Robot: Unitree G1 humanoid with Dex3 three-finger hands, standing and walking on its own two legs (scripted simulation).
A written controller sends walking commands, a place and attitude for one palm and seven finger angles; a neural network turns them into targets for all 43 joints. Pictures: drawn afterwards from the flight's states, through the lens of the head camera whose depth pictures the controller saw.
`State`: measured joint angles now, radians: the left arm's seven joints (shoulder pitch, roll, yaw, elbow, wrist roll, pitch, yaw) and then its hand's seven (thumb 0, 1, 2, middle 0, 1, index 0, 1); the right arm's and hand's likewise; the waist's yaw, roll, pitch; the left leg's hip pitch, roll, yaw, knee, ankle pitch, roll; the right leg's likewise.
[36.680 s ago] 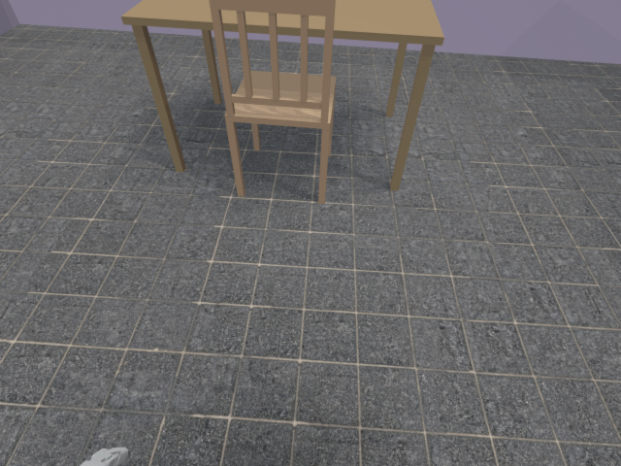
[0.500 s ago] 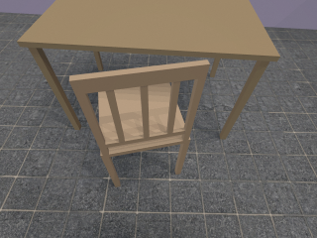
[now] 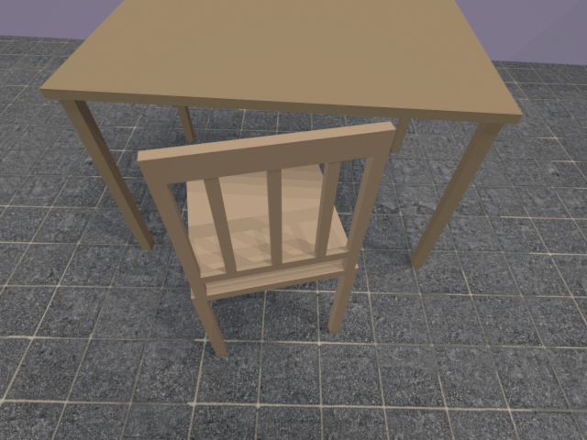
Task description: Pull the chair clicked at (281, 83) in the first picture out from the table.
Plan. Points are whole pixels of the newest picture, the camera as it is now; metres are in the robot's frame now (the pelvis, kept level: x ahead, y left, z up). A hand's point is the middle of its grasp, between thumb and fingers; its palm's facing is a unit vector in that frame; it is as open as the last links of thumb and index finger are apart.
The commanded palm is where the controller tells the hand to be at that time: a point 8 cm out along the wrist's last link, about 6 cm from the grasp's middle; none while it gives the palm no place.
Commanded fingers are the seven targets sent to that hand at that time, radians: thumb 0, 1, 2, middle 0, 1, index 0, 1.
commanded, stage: come to a stop and stand still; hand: left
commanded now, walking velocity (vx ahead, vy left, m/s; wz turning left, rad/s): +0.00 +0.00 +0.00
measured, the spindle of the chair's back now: (275, 221) +0.53 +0.07 -0.09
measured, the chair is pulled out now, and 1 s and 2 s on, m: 0.22 0.22 0.22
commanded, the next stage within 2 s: look again from close up in 0.82 s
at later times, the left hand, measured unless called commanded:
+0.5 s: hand out of the picture -0.05 +0.20 -0.18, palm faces -0.03 -0.98 -0.18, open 7.4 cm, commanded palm none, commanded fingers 0.00 0.90 0.90 -0.20 -0.30 -0.20 -0.30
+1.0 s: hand out of the picture -0.04 +0.18 -0.17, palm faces -0.03 -0.99 -0.17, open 7.3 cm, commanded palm none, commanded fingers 0.00 0.90 0.90 -0.20 -0.30 -0.20 -0.30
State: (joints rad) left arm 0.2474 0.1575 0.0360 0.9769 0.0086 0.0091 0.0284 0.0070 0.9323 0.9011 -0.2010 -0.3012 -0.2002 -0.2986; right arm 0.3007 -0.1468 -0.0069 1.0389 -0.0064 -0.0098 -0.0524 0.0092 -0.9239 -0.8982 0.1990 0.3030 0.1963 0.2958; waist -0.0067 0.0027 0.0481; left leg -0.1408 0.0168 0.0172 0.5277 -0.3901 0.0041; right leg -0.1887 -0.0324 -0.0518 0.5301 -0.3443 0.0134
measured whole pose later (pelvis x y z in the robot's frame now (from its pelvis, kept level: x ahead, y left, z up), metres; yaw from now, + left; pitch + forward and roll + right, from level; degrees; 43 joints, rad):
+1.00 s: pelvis -0.04 +0.02 +0.01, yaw -2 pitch -2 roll +0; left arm 0.31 0.14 -0.02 1.09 0.02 -0.01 0.04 0.01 0.92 0.90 -0.20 -0.30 -0.20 -0.30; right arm 0.29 -0.13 0.02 1.12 0.00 -0.02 -0.02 0.00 -0.91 -0.90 0.20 0.30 0.20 0.30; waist 0.00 -0.02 0.04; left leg -0.13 0.00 0.07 0.47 -0.31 0.02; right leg -0.21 -0.05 0.00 0.49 -0.25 0.04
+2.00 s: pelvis -0.03 +0.00 +0.00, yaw +1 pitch +0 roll +1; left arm 0.36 0.15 0.02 1.08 0.04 0.00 0.02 0.01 0.91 0.90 -0.20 -0.30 -0.20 -0.30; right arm 0.38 -0.10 -0.01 1.13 -0.02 0.00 -0.02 0.00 -0.91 -0.90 0.20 0.30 0.20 0.30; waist -0.01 -0.03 0.00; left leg -0.17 -0.01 0.02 0.49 -0.33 0.02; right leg -0.23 -0.05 -0.05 0.55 -0.33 -0.01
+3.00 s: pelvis +0.15 -0.12 +0.00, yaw +13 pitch -1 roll +0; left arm 0.29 0.16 0.03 1.04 0.03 0.06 0.01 0.02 0.92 0.90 -0.20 -0.30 -0.20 -0.30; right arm 0.28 -0.11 -0.01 1.05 -0.03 -0.01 -0.04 0.00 -0.91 -0.90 0.20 0.30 0.20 0.30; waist 0.01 -0.08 0.06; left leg -0.24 0.02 0.09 0.54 -0.29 0.02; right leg -0.41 -0.01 -0.03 0.95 -0.42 0.00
